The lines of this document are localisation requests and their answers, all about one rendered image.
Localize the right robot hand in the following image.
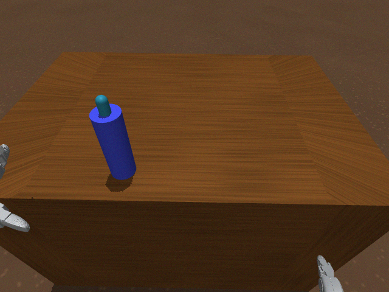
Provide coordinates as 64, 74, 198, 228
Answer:
317, 255, 343, 292

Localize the left robot hand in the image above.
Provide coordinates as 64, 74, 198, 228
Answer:
0, 144, 30, 232

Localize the bottle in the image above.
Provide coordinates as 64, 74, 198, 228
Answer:
89, 95, 136, 180

